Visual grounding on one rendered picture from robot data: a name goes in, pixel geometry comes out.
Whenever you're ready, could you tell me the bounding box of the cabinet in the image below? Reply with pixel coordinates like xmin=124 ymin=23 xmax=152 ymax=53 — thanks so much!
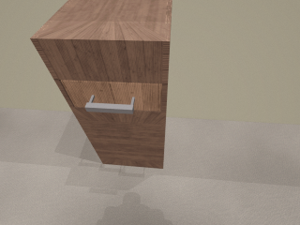
xmin=30 ymin=0 xmax=173 ymax=169

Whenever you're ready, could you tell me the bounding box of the drawer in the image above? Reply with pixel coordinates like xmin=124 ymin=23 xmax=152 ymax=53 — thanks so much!
xmin=61 ymin=80 xmax=162 ymax=112

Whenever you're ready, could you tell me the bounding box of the handle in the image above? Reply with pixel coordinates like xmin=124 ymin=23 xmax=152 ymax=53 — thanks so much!
xmin=84 ymin=95 xmax=135 ymax=114

